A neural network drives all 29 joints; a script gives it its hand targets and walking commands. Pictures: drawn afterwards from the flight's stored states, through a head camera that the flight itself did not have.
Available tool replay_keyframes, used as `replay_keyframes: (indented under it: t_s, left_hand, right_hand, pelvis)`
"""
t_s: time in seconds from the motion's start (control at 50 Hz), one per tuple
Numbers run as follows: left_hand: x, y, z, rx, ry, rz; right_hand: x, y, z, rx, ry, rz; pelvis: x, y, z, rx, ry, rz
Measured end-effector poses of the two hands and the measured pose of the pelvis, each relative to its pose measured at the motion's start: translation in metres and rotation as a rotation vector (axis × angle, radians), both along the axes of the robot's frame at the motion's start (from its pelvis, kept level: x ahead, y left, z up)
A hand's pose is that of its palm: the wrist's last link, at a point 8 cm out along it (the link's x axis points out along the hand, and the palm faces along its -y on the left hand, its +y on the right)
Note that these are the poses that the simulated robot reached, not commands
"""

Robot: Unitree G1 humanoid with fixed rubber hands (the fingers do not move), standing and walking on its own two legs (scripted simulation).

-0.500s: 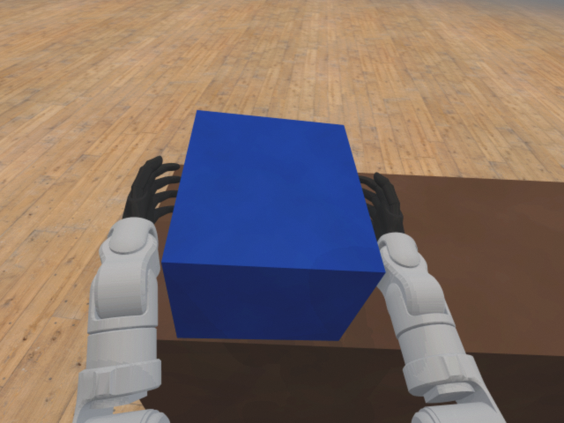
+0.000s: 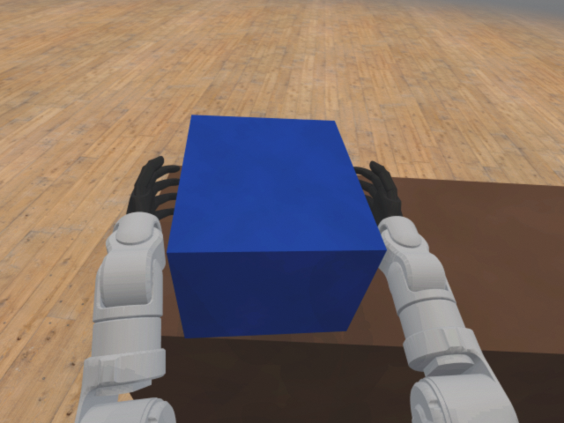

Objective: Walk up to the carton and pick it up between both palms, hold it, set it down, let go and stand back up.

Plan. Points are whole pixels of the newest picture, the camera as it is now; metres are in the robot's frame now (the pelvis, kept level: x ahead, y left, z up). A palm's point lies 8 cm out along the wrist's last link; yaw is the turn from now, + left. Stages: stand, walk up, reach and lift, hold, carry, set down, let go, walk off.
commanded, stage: hold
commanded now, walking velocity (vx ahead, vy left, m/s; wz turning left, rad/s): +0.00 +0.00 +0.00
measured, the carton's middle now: (266, 219) +0.41 +0.00 +0.12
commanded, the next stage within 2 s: none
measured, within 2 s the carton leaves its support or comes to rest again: neither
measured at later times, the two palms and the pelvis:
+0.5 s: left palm (109, 222) +0.35 +0.20 +0.17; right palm (359, 205) +0.36 -0.13 +0.18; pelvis +0.00 +0.01 +0.00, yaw +1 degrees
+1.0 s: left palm (144, 212) +0.36 +0.16 +0.18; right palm (388, 200) +0.37 -0.17 +0.19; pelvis -0.01 -0.02 +0.00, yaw -2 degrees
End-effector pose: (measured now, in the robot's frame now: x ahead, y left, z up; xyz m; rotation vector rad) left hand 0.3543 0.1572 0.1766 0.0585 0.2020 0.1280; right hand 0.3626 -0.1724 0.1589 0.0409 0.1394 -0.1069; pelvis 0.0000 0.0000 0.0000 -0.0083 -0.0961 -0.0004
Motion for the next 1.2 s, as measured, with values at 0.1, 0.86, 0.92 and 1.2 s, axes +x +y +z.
replay_keyframes:
  t_s: [0.1,0.86,0.92,1.2]
  left_hand:
    - [0.005,-0.004,0.009,-0.009,-0.028,-0.021]
    - [-0.001,-0.017,0.016,-0.043,-0.023,-0.058]
    - [0.003,-0.012,0.009,-0.071,0.001,-0.041]
    - [0.001,0.025,0.004,-0.025,-0.043,0.024]
  right_hand:
    - [-0.003,-0.004,-0.002,0.018,-0.017,-0.033]
    - [-0.020,-0.017,0.016,-0.035,-0.022,-0.062]
    - [-0.010,-0.013,0.022,-0.065,0.002,-0.047]
    - [0.014,0.024,0.016,0.004,-0.042,0.020]
  pelvis:
    - [0.002,-0.005,0.000,0.001,-0.018,0.005]
    - [-0.005,0.002,0.000,0.003,-0.040,-0.044]
    - [-0.008,-0.008,0.000,0.009,-0.026,-0.049]
    - [0.013,-0.011,0.000,-0.001,-0.021,0.042]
